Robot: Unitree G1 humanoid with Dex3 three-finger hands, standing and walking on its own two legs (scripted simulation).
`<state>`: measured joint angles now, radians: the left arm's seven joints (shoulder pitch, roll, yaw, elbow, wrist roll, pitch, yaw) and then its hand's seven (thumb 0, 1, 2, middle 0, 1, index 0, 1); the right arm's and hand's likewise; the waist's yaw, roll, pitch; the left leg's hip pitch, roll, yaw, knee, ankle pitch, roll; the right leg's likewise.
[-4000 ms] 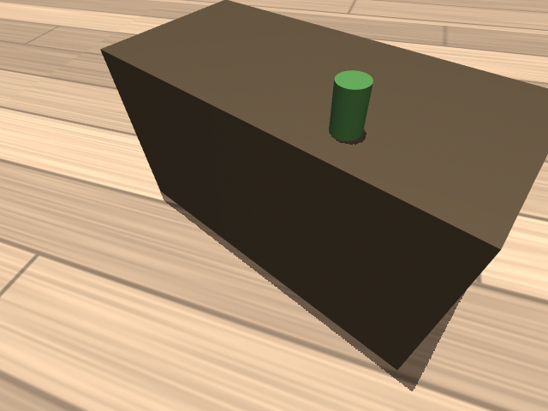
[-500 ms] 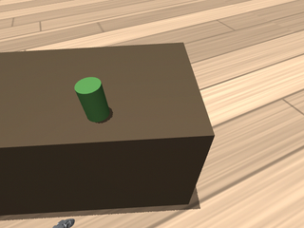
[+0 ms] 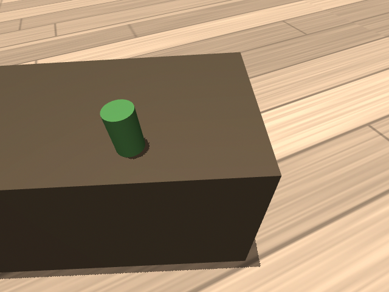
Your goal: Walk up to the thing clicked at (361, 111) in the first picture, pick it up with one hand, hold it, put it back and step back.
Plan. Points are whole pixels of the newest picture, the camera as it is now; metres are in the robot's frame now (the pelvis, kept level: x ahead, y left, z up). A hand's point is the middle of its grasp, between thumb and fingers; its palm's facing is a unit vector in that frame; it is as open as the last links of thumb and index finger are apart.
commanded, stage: walk up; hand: left
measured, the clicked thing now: (124, 129) +0.50 +0.22 +0.04
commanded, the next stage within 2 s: stand in 0.34 s
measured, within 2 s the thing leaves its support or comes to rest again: neither
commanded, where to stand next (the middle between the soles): +0.06 -0.01 m, yaw +2 degrees
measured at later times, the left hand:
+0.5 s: hand out of the picture +0.10 +0.25 -0.15, palm faces -0.01 -0.94 -0.34, open 7.4 cm
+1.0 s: hand out of the picture +0.05 +0.25 -0.16, palm faces +0.00 -0.94 -0.34, open 7.4 cm
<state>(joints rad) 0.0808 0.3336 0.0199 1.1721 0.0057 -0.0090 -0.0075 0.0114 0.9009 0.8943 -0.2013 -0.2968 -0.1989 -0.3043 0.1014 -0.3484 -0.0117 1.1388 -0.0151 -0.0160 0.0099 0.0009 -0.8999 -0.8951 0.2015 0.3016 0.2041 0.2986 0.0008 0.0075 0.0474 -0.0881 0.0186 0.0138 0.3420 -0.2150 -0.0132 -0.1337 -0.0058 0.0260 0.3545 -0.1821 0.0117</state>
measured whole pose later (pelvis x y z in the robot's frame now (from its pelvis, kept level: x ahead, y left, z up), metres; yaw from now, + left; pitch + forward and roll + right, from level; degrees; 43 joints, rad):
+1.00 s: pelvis -0.01 +0.00 +0.00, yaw +1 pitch -3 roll +0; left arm 0.11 0.35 0.00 1.15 0.01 -0.01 0.00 0.01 0.90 0.89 -0.20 -0.30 -0.20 -0.30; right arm 0.11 -0.35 -0.01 1.13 -0.01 0.00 0.02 0.00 -0.90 -0.90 0.20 0.30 0.20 0.30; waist 0.00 0.00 0.06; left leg -0.09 0.02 0.00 0.32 -0.18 -0.02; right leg -0.13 -0.01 0.01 0.32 -0.15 0.01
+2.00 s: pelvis +0.00 +0.00 +0.00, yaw +1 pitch -2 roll +0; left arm 0.12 0.35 0.00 1.13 0.01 -0.02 0.00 0.01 0.90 0.89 -0.20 -0.30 -0.20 -0.30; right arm 0.11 -0.36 0.00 1.12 -0.01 0.00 0.01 0.00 -0.90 -0.90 0.20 0.30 0.20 0.30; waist 0.00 0.01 0.05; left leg -0.09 0.02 -0.01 0.32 -0.20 -0.02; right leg -0.12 -0.01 0.00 0.32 -0.17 0.01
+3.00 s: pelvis +0.00 +0.00 -0.01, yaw +1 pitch +1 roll +0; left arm 0.16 0.29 0.13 0.67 -0.05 -0.08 0.07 0.01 0.17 0.27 -0.08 -0.08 -0.08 -0.08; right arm 0.13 -0.27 -0.10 0.79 0.05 -0.08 -0.06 0.00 -0.17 -0.28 0.06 0.07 0.07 0.07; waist 0.01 0.01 -0.01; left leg -0.21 0.02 -0.01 0.43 -0.24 -0.02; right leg -0.25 -0.01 0.01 0.43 -0.21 0.01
